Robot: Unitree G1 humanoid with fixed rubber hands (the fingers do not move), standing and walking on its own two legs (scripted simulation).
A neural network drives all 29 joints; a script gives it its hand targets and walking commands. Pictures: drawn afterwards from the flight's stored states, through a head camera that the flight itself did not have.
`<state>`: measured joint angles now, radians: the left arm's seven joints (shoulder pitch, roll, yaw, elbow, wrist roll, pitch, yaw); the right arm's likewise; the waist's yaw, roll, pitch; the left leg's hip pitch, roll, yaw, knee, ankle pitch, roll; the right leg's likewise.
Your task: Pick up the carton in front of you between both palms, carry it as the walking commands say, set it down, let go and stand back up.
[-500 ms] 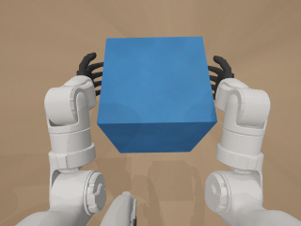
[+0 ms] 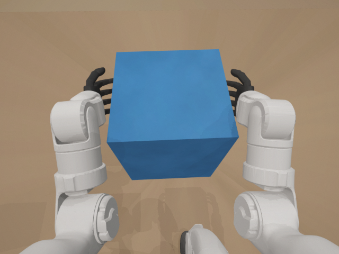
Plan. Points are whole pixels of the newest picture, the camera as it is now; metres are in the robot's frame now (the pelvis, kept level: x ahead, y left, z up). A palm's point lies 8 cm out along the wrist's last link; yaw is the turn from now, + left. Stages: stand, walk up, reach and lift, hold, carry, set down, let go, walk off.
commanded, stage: carry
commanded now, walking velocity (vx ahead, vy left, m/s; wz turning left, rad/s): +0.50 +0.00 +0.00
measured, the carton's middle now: (169, 123) +0.39 -0.02 +0.09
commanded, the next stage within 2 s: none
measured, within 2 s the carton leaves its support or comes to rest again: neither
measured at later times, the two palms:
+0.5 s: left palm (97, 13) +0.70 +0.16 +0.19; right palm (204, 14) +0.69 -0.14 +0.19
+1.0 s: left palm out of the picture +0.97 +0.15 +0.22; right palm out of the picture +1.00 -0.15 +0.22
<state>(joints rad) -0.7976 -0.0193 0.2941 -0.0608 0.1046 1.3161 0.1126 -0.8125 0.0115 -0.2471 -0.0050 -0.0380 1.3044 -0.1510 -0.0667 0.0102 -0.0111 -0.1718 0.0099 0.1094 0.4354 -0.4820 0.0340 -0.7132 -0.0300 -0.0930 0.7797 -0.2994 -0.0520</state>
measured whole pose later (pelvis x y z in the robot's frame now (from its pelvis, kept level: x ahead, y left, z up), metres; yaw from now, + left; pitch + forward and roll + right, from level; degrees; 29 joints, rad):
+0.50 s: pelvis +0.32 +0.01 +0.02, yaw +0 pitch +4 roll +2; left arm -0.82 0.03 0.28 0.13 0.06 1.30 0.12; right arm -0.84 0.02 -0.25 0.14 -0.11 1.31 -0.12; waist -0.02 -0.03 -0.06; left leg -0.58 -0.01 0.16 0.71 -0.32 0.08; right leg -0.26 -0.06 -0.04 0.89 -0.53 -0.01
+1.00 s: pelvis +0.62 -0.02 +0.07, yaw +1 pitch +4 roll +0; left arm -0.79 0.00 0.23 0.13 0.07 1.31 0.14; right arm -0.82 -0.02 -0.27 0.13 -0.07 1.35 -0.13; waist 0.08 0.01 -0.03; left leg -0.56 0.01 0.01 1.33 -0.44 0.04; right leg -0.46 0.01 -0.14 0.62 -0.36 -0.07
